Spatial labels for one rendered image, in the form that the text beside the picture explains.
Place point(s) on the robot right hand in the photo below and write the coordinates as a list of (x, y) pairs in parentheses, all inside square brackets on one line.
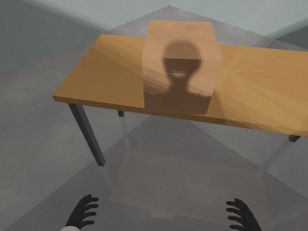
[(247, 219)]

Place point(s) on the carton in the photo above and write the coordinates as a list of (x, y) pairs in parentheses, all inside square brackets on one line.
[(180, 62)]

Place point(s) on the robot left hand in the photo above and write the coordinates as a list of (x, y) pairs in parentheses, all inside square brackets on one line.
[(78, 214)]

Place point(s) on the table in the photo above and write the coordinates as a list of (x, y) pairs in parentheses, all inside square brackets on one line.
[(257, 88)]

